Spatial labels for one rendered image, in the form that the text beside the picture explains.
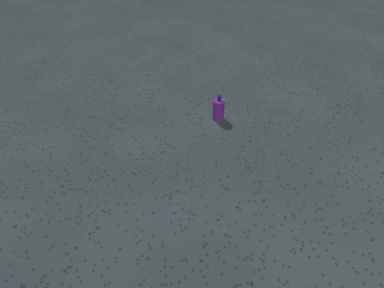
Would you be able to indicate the bottle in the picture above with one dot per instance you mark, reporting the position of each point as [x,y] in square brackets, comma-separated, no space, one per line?
[218,108]

